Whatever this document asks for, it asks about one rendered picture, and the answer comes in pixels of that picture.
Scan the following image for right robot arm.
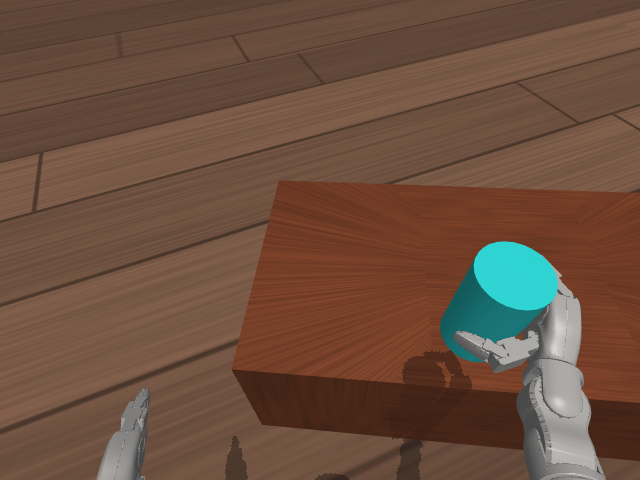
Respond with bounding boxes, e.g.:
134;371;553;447
516;358;606;480

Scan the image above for left robot hand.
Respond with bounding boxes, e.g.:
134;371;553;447
96;388;150;480

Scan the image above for right robot hand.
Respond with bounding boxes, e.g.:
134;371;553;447
453;263;582;373

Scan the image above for can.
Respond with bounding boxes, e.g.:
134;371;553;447
440;241;558;362

